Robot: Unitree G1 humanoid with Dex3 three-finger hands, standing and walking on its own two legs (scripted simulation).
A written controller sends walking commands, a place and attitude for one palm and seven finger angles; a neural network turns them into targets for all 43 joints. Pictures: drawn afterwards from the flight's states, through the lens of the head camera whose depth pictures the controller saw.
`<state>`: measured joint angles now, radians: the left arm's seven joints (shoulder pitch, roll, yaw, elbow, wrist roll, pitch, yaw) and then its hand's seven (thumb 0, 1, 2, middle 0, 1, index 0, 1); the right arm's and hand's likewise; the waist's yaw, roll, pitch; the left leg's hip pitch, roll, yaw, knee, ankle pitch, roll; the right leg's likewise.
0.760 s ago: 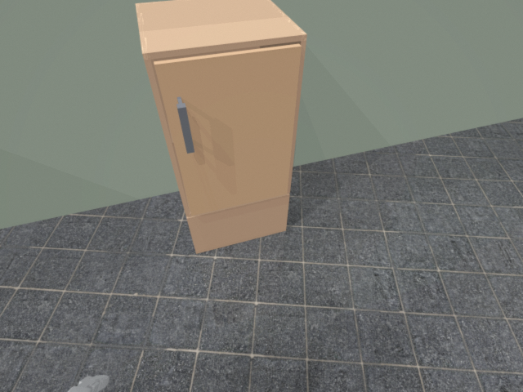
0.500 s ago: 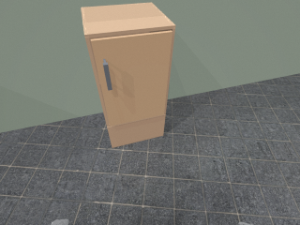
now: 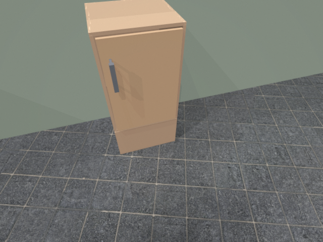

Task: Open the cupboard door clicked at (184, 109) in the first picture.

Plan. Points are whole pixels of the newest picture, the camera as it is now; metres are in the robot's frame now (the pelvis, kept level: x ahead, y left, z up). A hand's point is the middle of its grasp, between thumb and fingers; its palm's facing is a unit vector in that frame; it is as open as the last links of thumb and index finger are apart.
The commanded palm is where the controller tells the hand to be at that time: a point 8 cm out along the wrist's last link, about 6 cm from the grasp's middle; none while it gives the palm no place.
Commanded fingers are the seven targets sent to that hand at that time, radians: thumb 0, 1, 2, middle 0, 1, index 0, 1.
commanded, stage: stand and wait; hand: left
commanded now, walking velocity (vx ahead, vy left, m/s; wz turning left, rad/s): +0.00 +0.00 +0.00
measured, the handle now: (113, 75) +0.82 +0.28 -0.06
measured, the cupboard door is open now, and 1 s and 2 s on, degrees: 0 0 0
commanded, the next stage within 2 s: look at it before walking up in 0.16 s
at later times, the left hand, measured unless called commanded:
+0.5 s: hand out of the picture +0.08 +0.24 -0.16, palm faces -0.03 -0.94 -0.33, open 7.4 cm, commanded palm none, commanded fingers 0.00 0.90 0.90 -0.20 -0.30 -0.20 -0.30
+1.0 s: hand out of the picture +0.09 +0.25 -0.15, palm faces -0.01 -0.94 -0.34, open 7.4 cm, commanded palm none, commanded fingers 0.00 0.90 0.90 -0.20 -0.30 -0.20 -0.30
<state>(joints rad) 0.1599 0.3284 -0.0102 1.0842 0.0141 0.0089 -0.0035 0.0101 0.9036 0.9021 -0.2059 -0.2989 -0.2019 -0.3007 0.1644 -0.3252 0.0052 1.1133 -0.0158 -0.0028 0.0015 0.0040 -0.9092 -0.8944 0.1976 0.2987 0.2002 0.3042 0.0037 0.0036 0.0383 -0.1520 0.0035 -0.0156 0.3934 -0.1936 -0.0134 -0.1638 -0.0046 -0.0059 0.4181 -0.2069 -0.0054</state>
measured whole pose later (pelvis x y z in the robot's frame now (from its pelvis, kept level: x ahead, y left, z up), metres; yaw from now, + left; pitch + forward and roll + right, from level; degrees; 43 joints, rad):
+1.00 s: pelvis +0.02 +0.00 +0.00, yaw +1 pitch -2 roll +0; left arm 0.13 0.33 0.00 1.07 0.01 0.01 0.00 0.01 0.90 0.90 -0.21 -0.30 -0.20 -0.30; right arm 0.12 -0.33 0.01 1.10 -0.01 0.00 0.00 0.00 -0.91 -0.89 0.20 0.30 0.20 0.30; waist 0.00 0.00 0.04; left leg -0.14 0.00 -0.03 0.37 -0.20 -0.01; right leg -0.14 -0.01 -0.02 0.39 -0.22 0.00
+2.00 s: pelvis +0.00 -0.01 +0.00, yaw +16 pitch -1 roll +1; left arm 0.44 0.12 0.02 1.09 0.02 -0.01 0.02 0.01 0.91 0.90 -0.20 -0.30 -0.20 -0.30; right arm 0.30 -0.18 -0.07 1.07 -0.04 0.03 0.01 0.00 -0.91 -0.89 0.19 0.30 0.20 0.30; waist 0.01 0.01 -0.05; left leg -0.50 0.03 0.02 1.02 -0.27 -0.01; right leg -0.07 0.02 -0.04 0.35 -0.26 -0.06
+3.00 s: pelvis +0.33 -0.04 -0.01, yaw +14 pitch +0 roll -1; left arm 0.21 0.15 0.04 1.06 0.03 -0.03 0.03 0.00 0.94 0.90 -0.20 -0.30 -0.20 -0.30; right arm 0.24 -0.18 -0.05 1.06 -0.02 0.00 -0.02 0.00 -0.92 -0.90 0.19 0.30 0.19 0.30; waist -0.01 0.04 0.05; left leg -0.45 0.10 0.09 0.94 -0.37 -0.02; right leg -0.25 0.00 -0.20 0.47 -0.21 -0.07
